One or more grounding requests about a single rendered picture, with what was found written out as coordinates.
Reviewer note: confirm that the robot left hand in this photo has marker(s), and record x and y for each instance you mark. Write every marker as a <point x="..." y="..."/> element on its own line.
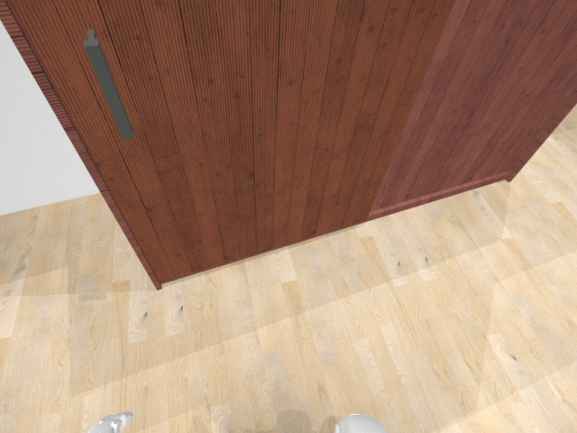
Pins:
<point x="113" y="423"/>

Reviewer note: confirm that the handle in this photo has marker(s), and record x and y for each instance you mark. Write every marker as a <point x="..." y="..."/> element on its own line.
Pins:
<point x="105" y="79"/>

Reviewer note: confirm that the wardrobe door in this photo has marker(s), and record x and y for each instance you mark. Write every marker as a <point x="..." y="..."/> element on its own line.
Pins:
<point x="256" y="123"/>
<point x="499" y="72"/>

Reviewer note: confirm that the right robot thigh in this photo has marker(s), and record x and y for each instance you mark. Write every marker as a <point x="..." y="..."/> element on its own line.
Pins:
<point x="359" y="424"/>

